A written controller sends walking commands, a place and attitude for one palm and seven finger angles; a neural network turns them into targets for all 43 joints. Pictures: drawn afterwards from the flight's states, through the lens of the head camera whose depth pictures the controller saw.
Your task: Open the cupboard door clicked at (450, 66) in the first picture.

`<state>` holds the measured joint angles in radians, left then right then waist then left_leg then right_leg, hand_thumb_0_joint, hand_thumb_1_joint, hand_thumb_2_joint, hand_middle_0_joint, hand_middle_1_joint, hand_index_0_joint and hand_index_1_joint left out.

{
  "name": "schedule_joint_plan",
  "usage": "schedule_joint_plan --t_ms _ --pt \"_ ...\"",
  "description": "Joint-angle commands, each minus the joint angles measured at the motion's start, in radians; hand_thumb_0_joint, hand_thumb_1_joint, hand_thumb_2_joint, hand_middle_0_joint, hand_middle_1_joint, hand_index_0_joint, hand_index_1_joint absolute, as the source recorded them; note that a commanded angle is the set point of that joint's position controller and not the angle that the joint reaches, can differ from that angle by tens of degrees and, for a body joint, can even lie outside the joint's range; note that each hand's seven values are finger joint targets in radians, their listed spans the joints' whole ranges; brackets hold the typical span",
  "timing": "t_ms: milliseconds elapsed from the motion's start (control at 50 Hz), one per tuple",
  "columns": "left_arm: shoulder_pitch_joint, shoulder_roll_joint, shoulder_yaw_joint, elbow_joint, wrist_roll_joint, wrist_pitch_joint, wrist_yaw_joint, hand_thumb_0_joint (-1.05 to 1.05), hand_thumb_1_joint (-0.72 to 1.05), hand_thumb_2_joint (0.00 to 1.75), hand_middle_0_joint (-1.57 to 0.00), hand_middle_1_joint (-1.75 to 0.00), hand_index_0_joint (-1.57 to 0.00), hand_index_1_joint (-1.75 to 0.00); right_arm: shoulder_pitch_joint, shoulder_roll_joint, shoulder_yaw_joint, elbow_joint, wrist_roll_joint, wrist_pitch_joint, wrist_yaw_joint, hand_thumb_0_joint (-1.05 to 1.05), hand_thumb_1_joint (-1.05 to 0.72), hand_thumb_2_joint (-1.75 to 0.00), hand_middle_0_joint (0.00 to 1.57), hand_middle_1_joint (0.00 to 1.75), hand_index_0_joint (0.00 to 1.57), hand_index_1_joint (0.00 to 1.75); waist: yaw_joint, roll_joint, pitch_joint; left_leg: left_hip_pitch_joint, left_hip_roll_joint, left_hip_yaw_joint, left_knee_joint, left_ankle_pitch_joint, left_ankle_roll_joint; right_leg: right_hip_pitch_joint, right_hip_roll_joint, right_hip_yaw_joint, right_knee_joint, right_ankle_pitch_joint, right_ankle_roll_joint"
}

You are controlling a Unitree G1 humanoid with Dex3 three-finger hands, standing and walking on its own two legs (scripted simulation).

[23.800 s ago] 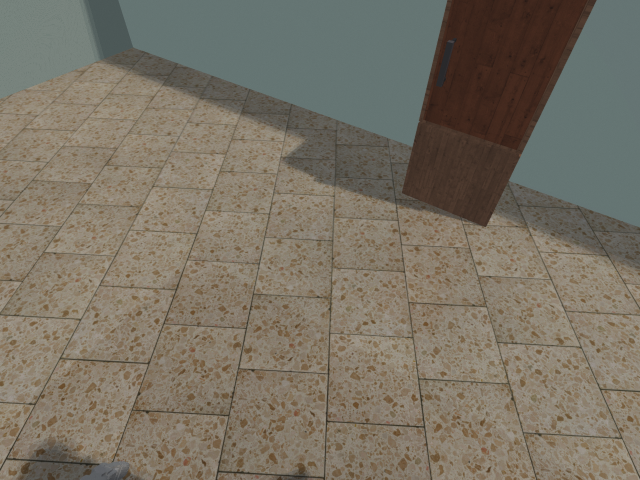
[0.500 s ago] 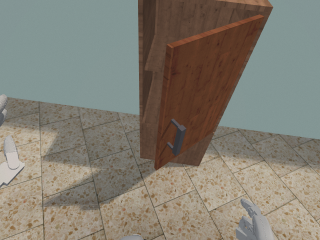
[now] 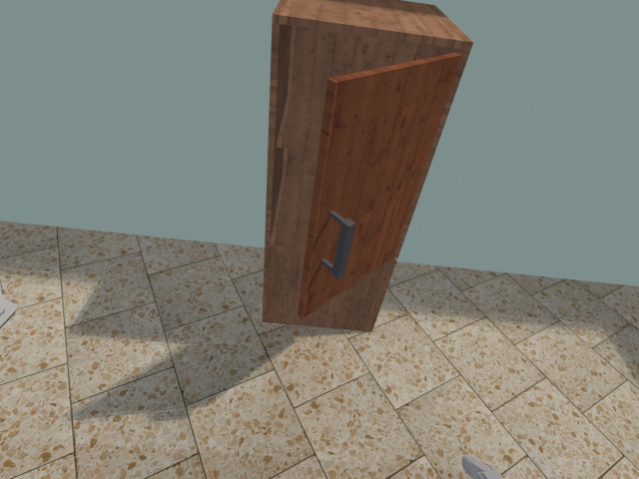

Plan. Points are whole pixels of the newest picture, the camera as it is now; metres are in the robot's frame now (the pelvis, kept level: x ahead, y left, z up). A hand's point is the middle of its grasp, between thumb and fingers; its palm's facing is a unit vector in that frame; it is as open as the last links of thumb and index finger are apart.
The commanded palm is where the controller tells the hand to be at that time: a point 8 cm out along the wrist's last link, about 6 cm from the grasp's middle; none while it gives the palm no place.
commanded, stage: stop stepping back and stand still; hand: left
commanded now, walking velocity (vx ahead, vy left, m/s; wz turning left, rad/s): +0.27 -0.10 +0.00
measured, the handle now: (336, 245) +0.61 +0.02 -0.07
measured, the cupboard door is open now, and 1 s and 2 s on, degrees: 45 45 45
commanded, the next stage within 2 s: let the arm hang, fingers relaxed in 1.16 s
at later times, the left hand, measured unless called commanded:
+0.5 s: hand out of the picture +0.07 +0.26 +0.21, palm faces +0.55 -0.70 -0.45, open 7.4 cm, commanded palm +0.03 +0.27 +0.20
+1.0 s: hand (51, 368) +0.14 +0.25 +0.18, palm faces +0.41 -0.78 -0.47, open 7.4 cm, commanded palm +0.07 +0.29 +0.20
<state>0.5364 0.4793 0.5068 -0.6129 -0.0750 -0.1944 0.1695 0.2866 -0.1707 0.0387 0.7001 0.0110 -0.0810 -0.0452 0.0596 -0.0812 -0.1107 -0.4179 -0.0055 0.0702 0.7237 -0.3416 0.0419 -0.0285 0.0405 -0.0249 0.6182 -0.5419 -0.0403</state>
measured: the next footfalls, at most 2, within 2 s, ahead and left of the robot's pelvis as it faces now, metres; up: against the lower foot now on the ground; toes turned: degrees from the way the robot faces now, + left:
right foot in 0.36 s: -0.09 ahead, -0.08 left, +0.00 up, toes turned -5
left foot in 0.80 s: -0.07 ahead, +0.10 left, +0.00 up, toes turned +3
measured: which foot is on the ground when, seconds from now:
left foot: down 0.00-0.34, up 0.36-0.78, down 0.80-1.00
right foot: down 0.00-0.00, up 0.02-0.34, down 0.36-1.00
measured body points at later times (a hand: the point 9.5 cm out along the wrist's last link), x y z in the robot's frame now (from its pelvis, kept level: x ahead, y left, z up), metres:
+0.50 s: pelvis -0.12 -0.03 +0.03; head -0.14 -0.06 +0.47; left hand +0.04 +0.29 +0.23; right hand +0.02 -0.28 -0.08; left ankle -0.08 +0.13 -0.60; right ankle -0.13 -0.07 -0.71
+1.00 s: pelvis -0.08 -0.01 +0.02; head -0.07 -0.01 +0.47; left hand +0.11 +0.29 +0.20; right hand +0.07 -0.25 -0.07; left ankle -0.11 +0.10 -0.71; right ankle -0.13 -0.07 -0.71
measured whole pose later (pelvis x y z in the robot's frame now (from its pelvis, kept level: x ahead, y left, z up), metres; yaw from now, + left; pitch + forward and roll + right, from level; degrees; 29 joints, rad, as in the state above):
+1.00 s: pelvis -0.08 -0.01 +0.02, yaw -1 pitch +1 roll +0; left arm 0.52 0.38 0.41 -0.41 -0.04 -0.17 0.16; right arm 0.21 -0.21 0.01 0.62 0.01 -0.08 -0.05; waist -0.02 0.01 -0.01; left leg -0.22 0.01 0.08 0.53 -0.33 0.01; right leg -0.18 0.05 -0.09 0.50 -0.35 -0.07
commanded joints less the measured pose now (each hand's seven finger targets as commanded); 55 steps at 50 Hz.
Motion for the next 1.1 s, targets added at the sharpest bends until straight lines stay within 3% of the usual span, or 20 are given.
schedule_joint_plan --t_ms 0,40,100,140,180,260,280,300,320,340,380,440,520,580,680,740,820,900,980,1080 --pt "-0.411 0.136 -0.035 0.087 0.04 -0.031 0.003 0.0 0.9 0.9 -0.2 -0.3 -0.2 -0.3 -0.136 -0.174 -0.037 -0.182 -0.027 -0.11 -0.04 0.0 -0.9 -0.9 0.2 0.3 0.2 0.3 -0.125 0.428 0.194 0.274 0.404 -0.807 -0.532 0.01 0.162 -0.64 0.032 0.091 0.708 0.004 0.023" --pt "-0.361 0.144 -0.031 0.035 0.052 -0.037 -0.016 0.0 0.9 0.9 -0.2 -0.3 -0.2 -0.3 -0.18 -0.166 -0.054 -0.185 -0.019 -0.113 -0.022 0.0 -0.9 -0.9 0.2 0.3 0.2 0.3 -0.079 0.075 0.176 0.064 0.344 -0.618 -0.605 -0.347 0.081 -0.508 -0.033 0.098 0.664 0.098 0.014" --pt "0.013 0.088 0.002 -0.069 0.034 -0.028 -0.023 0.0 0.9 0.9 -0.2 -0.3 -0.2 -0.3 -0.204 -0.171 -0.081 -0.22 -0.02 -0.089 -0.008 0.0 -0.9 -0.9 0.2 0.3 0.2 0.3 -0.034 0.202 0.065 -0.128 0.202 -0.209 -0.642 -0.344 -0.014 -0.212 0.011 -0.059 0.508 0.214 0.022" --pt "0.09 0.116 0.039 -0.201 0.045 -0.038 -0.017 0.0 0.9 0.9 -0.2 -0.3 -0.2 -0.3 -0.218 -0.157 -0.081 -0.246 -0.022 -0.083 0.006 0.0 -0.9 -0.9 0.2 0.3 0.2 0.3 -0.033 0.408 0.067 -0.239 0.186 -0.125 -0.684 -0.404 -0.021 -0.134 0.022 -0.116 0.481 0.234 0.025" --pt "0.101 0.196 0.113 -0.263 0.051 -0.06 -0.005 0.0 0.9 0.9 -0.2 -0.3 -0.2 -0.3 -0.203 -0.144 -0.086 -0.263 -0.023 -0.079 0.0 0.0 -0.9 -0.9 0.2 0.3 0.2 0.3 -0.031 0.45 0.073 -0.295 0.205 -0.103 -0.702 -0.417 -0.002 -0.076 0.017 -0.146 0.424 0.217 0.022" --pt "0.048 0.187 0.135 -0.156 0.04 -0.048 0.019 0.0 0.9 0.9 -0.2 -0.3 -0.2 -0.3 -0.159 -0.126 -0.085 -0.233 -0.036 -0.073 -0.038 0.0 -0.9 -0.9 0.2 0.3 0.2 0.3 -0.039 0.35 0.002 -0.225 0.2 -0.076 -0.523 -0.312 -0.018 0.083 0.023 -0.152 0.062 -0.061 -0.016" --pt "0.033 0.18 0.126 -0.095 0.041 -0.026 0.021 0.0 0.9 0.9 -0.2 -0.3 -0.2 -0.3 -0.167 -0.12 -0.088 -0.226 -0.028 -0.071 -0.045 0.0 -0.9 -0.9 0.2 0.3 0.2 0.3 -0.03 0.259 0.021 -0.266 0.159 -0.034 -0.367 -0.32 -0.037 0.121 0.013 -0.135 -0.078 -0.063 -0.027" --pt "-0.011 0.173 0.105 -0.049 0.048 -0.009 0.016 0.0 0.9 0.9 -0.2 -0.3 -0.2 -0.3 -0.165 -0.116 -0.086 -0.203 -0.018 -0.066 -0.045 0.0 -0.9 -0.9 0.2 0.3 0.2 0.3 -0.03 0.042 0.056 -0.273 0.06 0.065 -0.024 -0.254 -0.05 0.024 -0.114 0.011 -0.285 -0.045 -0.075" --pt "-0.062 0.187 0.101 -0.016 0.055 -0.006 0.012 0.0 0.9 0.9 -0.2 -0.3 -0.2 -0.3 -0.165 -0.141 -0.104 -0.19 -0.002 -0.061 -0.044 0.0 -0.9 -0.9 0.2 0.3 0.2 0.3 -0.037 -0.21 0.122 -0.336 0.0 -0.007 0.401 -0.168 -0.043 -0.205 -0.365 0.452 -0.463 -0.166 -0.164" --pt "-0.124 0.196 0.111 0.003 0.045 -0.017 -0.001 0.0 0.9 0.9 -0.2 -0.3 -0.2 -0.3 -0.153 -0.196 -0.117 -0.163 -0.018 -0.07 -0.042 0.0 -0.9 -0.9 0.2 0.3 0.2 0.3 -0.064 -0.128 0.195 -0.403 0.012 -0.119 0.583 -0.038 -0.052 -0.342 -0.445 0.557 -0.534 -0.216 -0.156" --pt "-0.229 0.163 0.069 0.055 0.044 -0.046 -0.029 0.0 0.9 0.9 -0.2 -0.3 -0.2 -0.3 -0.153 -0.172 -0.102 -0.153 -0.012 -0.068 -0.018 0.0 -0.9 -0.9 0.2 0.3 0.2 0.3 -0.106 -0.027 0.104 -0.303 0.067 -0.123 0.669 0.104 -0.078 -0.457 -0.418 0.454 -0.535 -0.332 -0.153" --pt "-0.135 0.052 -0.061 0.171 0.047 -0.048 -0.02 0.0 0.9 0.9 -0.2 -0.3 -0.2 -0.3 -0.172 -0.181 -0.109 -0.163 0.0 -0.056 -0.036 0.0 -0.9 -0.9 0.2 0.3 0.2 0.3 -0.074 0.103 0.181 -0.36 0.062 -0.09 0.543 0.202 -0.061 -0.275 -0.298 0.31 -0.448 -0.039 -0.02" --pt "-0.228 0.085 -0.076 0.096 0.065 -0.079 0.006 0.0 0.9 0.9 -0.2 -0.3 -0.2 -0.3 -0.2 -0.173 -0.098 -0.166 -0.009 -0.07 -0.053 0.0 -0.9 -0.9 0.2 0.3 0.2 0.3 -0.057 -0.047 0.143 -0.299 0.033 -0.033 0.327 0.137 -0.035 -0.087 -0.27 0.196 -0.404 0.246 0.054" --pt "-0.205 0.201 0.054 -0.041 0.066 -0.108 0.03 0.0 0.9 0.9 -0.2 -0.3 -0.2 -0.3 -0.201 -0.165 -0.102 -0.184 -0.016 -0.082 -0.059 0.0 -0.9 -0.9 0.2 0.3 0.2 0.3 -0.047 -0.103 0.056 -0.187 0.019 0.0 0.109 0.1 -0.026 0.016 -0.281 0.22 -0.403 0.343 0.052" --pt "0.002 0.149 0.097 -0.11 0.042 -0.104 0.042 0.0 0.9 0.9 -0.2 -0.3 -0.2 -0.3 -0.181 -0.122 -0.09 -0.228 -0.017 -0.084 -0.046 0.0 -0.9 -0.9 0.2 0.3 0.2 0.3 -0.023 0.014 -0.035 -0.006 -0.003 0.051 -0.187 0.04 -0.015 0.104 -0.303 0.215 -0.302 0.588 -0.032" --pt "0.02 0.101 0.07 -0.033 0.026 -0.084 0.047 0.0 0.9 0.9 -0.2 -0.3 -0.2 -0.3 -0.14 -0.134 -0.09 -0.229 -0.012 -0.073 -0.038 0.0 -0.9 -0.9 0.2 0.3 0.2 0.3 -0.054 0.032 -0.042 0.17 0.005 0.035 -0.34 0.146 -0.008 0.026 -0.23 0.148 -0.23 0.54 -0.006" --pt "-0.014 0.075 0.015 0.031 0.022 -0.067 0.023 0.0 0.9 0.9 -0.2 -0.3 -0.2 -0.3 -0.136 -0.189 -0.106 -0.233 0.011 -0.049 -0.022 0.0 -0.9 -0.9 0.2 0.3 0.2 0.3 -0.06 0.168 -0.003 0.382 0.251 -0.254 -0.328 0.481 0.096 -0.288 -0.08 0.043 -0.047 0.314 0.089" --pt "-0.071 0.1 -0.001 -0.035 0.049 -0.057 0.002 0.0 0.9 0.9 -0.2 -0.3 -0.2 -0.3 -0.157 -0.168 -0.081 -0.227 -0.002 -0.052 -0.025 0.0 -0.9 -0.9 0.2 0.3 0.2 0.3 -0.076 0.201 0.107 0.161 0.159 -0.137 -0.291 0.491 0.021 -0.13 -0.074 0.03 -0.165 0.513 0.038" --pt "-0.042 0.165 0.054 -0.155 0.035 -0.066 0.013 0.0 0.9 0.9 -0.2 -0.3 -0.2 -0.3 -0.154 -0.161 -0.076 -0.246 0.003 -0.049 -0.014 0.0 -0.9 -0.9 0.2 0.3 0.2 0.3 -0.074 0.075 -0.046 0.151 0.077 -0.053 -0.156 0.497 -0.026 0.048 -0.193 0.142 -0.138 1.038 0.013" --pt "0.068 0.183 0.122 -0.18 0.02 -0.07 0.026 0.0 0.9 0.9 -0.2 -0.3 -0.2 -0.3 -0.151 -0.147 -0.071 -0.259 -0.003 -0.04 -0.018 0.0 -0.9 -0.9 0.2 0.3 0.2 0.3 -0.064 0.194 -0.108 0.272 0.093 -0.069 -0.238 0.635 -0.018 0.023 -0.139 0.071 -0.114 0.91 0.024"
